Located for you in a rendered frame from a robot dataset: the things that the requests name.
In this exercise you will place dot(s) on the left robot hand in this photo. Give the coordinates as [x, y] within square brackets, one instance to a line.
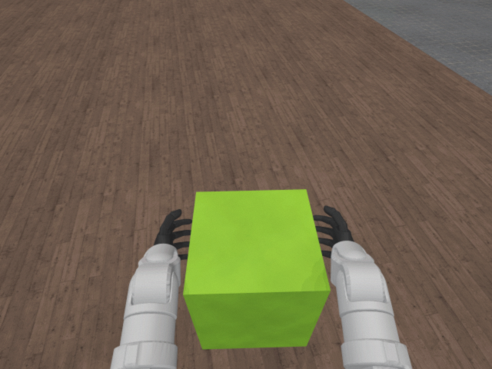
[166, 234]

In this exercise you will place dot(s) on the right robot hand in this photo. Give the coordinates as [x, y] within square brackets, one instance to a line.
[339, 231]

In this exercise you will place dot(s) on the carton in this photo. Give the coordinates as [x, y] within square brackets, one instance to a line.
[255, 275]

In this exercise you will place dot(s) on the left robot forearm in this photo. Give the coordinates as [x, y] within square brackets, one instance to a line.
[148, 333]

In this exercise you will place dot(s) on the right robot forearm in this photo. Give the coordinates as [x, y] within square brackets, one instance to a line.
[370, 334]

